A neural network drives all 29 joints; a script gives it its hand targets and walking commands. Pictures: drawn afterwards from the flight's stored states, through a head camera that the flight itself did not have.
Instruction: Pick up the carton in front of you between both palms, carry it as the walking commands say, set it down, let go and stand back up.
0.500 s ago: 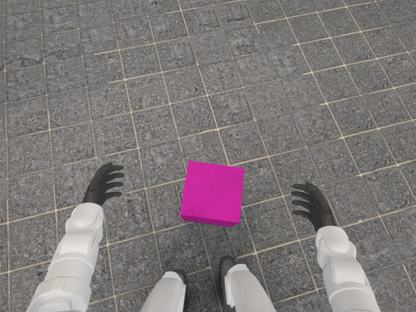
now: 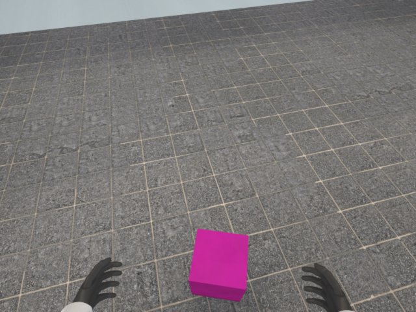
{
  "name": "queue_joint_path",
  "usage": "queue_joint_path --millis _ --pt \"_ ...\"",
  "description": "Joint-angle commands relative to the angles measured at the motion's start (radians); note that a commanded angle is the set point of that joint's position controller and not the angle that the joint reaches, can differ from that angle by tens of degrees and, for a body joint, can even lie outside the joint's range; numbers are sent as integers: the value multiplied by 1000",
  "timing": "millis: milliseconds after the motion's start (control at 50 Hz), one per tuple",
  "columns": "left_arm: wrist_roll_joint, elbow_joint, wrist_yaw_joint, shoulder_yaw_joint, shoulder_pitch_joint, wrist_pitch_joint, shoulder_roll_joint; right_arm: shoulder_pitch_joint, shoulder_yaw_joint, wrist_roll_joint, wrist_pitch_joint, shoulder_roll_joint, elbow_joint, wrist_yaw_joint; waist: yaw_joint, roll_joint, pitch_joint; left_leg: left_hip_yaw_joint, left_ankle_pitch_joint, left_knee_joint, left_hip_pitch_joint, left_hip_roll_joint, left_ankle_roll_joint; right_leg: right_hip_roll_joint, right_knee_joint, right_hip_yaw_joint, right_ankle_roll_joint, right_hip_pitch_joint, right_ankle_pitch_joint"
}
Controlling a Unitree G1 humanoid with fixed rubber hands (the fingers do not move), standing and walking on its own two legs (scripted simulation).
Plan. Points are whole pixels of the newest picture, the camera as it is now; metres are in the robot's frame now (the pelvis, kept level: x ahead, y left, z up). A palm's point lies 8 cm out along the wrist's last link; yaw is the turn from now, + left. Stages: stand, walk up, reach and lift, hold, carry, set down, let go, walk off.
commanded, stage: let go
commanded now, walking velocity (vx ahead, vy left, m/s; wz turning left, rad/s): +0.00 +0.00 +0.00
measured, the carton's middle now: (218, 266) +0.39 -0.03 -0.65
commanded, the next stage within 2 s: stand in 0.32 s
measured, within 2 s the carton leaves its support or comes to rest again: neither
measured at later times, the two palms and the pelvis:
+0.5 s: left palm (74, 307) +0.15 +0.26 -0.08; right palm out of the picture +0.16 -0.27 -0.09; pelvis +0.01 -0.01 -0.01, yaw +0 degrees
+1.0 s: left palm (71, 306) +0.15 +0.27 -0.08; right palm out of the picture +0.13 -0.31 -0.10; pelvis +0.02 -0.02 +0.00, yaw +1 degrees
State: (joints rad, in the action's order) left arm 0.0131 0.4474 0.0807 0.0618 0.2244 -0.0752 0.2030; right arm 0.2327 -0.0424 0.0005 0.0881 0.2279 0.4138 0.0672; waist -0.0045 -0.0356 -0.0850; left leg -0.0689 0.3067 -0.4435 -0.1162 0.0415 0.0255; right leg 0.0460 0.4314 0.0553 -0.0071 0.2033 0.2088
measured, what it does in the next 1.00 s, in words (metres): stands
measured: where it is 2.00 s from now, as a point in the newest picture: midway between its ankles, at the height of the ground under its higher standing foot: outside the picture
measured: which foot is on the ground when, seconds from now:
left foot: down 0.00-1.00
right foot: down 0.00-1.00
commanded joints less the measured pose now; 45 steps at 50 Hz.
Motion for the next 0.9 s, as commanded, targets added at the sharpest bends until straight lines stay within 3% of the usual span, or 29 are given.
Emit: queue_joint_path --millis 0,60,80,100,120,140,160,180,200,220,240,280,320,340,380,400,440,520,540,600,620,640,660,760,800,820,840,860,880 --pt "-20 -131 5 11 -46 -3 105 -24 -27 0 -9 84 -109 -4 25 60 71 57 -115 72 -164 -11 -31 -23 -26 -12 30 -232 -165" --pt "-1 -86 -2 34 -44 -29 127 -10 -22 10 20 87 -64 4 -3 -36 58 50 -91 119 -199 -27 -30 -15 2 -47 27 -291 -166" --pt "1 -70 -2 -1 -3 -29 99 10 14 -8 16 57 -89 -3 -7 21 -11 50 -56 104 -190 -21 -22 -8 -5 -46 30 -274 -119" --pt "14 -113 -8 27 -36 -31 103 -40 -49 22 25 98 -85 -2 7 -18 -6 49 -26 135 -211 -37 -32 -24 -8 -30 26 -281 -126" --pt "-2 -87 -11 37 -13 -34 125 -41 -68 31 21 88 -109 -4 -5 75 -15 32 -74 131 -214 -28 -30 -11 -2 -42 20 -280 -159" --pt "5 -86 5 -2 -26 -37 77 4 -38 18 31 132 -103 -1 22 -24 -26 50 -18 116 -181 -35 -38 6 8 -50 35 -286 -106" --pt "-17 -119 1 -1 -65 -29 65 -59 -7 34 22 59 -108 -2 -5 66 23 54 -86 113 -224 -28 -29 -25 -22 -24 15 -315 -167" --pt "1 -131 -8 3 -90 -30 86 -60 -41 23 25 69 -136 -5 34 40 20 12 -18 142 -186 -55 -17 -2 31 -58 36 -309 -157" --pt "-38 -55 -25 -34 -35 10 35 -55 -28 40 81 101 -110 -39 16 -29 35 28 -37 116 -228 -67 -29 24 59 -57 25 -307 -127" --pt "-13 -34 -42 14 25 7 91 -57 -24 33 92 110 -96 -45 -42 -2 33 29 -107 92 -232 -48 -21 10 52 -34 18 -294 -126" --pt "-15 -53 -49 16 -14 15 123 -62 -39 34 92 64 -151 -46 18 84 61 50 -178 58 -180 -33 -17 13 39 -33 32 -243 -194" --pt "-15 -67 -61 26 -45 25 93 -47 -9 9 95 78 -96 -53 -28 -71 91 29 -209 57 -193 -45 -37 -2 58 -24 8 -226 -163" --pt "-11 -50 -50 32 -75 35 124 -35 10 16 88 71 -103 -67 -16 17 114 55 -203 34 -192 -28 -33 2 47 -26 33 -232 -206" --pt "39 104 -79 47 -17 35 260 -59 -34 22 28 169 4 -95 0 24 83 9 -115 -1 -161 -57 -54 -74 29 17 22 -46 -152" --pt "52 105 -104 50 -48 41 264 -42 -38 34 -37 211 49 -106 -6 -49 114 6 -110 -5 -134 -72 -54 -89 25 53 0 -54 -124" --pt "48 120 -107 49 -58 50 247 -38 -44 36 -45 182 38 -99 23 19 102 -36 -54 1 -113 -61 -38 -81 27 49 -9 -5 -64" --pt "33 125 -94 22 -72 77 195 -25 -25 39 -59 165 96 -97 6 -15 129 -53 -34 29 -122 -87 -25 -75 28 67 -6 -8 0" --pt "26 194 -91 36 -55 81 228 -33 -27 46 -76 197 152 -100 0 22 153 -47 -238 -11 -90 -103 -22 -97 58 76 -13 -55 -230" --pt "30 196 -96 30 -73 82 230 -63 -20 36 -75 195 160 -104 1 99 220 -40 -316 -28 -85 -98 -30 -89 51 57 -4 -67 -292" --pt "33 228 -104 19 -107 73 236 -45 -33 38 -86 226 227 -104 11 -3 142 -47 -325 -19 -61 -100 -46 -101 46 70 -15 -54 -297" --pt "29 225 -103 25 -96 76 231 -74 -27 45 -86 224 215 -105 2 24 180 -28 -292 -12 -64 -102 -37 -92 40 56 -5 -78 -258" --pt "25 240 -99 17 -78 72 251 -58 -22 33 -88 234 225 -99 14 -49 153 -53 -245 -6 -60 -102 -32 -110 17 87 -23 -68 -251" --pt "30 260 -102 20 -100 82 261 -44 -15 41 -90 220 246 -107 14 42 135 -58 -200 6 -47 -109 -23 -126 0 118 -27 -29 -187" --pt "16 275 -101 18 -124 99 254 -82 -23 41 -89 265 279 -98 -3 9 166 -61 -243 27 -51 -102 -31 -107 -1 80 -14 -65 -212" --pt "20 305 -110 18 -108 97 291 -34 -12 18 -92 233 295 -103 20 104 175 -53 -239 12 -22 -109 -32 -125 -23 91 -11 -99 -263" --pt "19 321 -110 21 -106 96 263 -45 -17 38 -99 258 311 -99 -3 26 159 -58 -255 18 -36 -87 -25 -113 -26 111 -10 -116 -255" --pt "31 320 -109 24 -124 94 278 -52 -21 42 -102 259 301 -101 7 73 89 -67 -308 37 -57 -106 -27 -115 -13 71 -19 -63 -272" --pt "25 313 -109 23 -142 96 286 -39 -20 33 -103 274 311 -100 30 37 137 -52 -302 28 -30 -107 -35 -127 -10 90 -27 -85 -327" --pt "11 327 -109 13 -101 99 259 -33 -19 36 -104 274 326 -94 -14 -4 143 -55 -397 -6 -65 -114 -22 -136 10 80 -28 -140 -438"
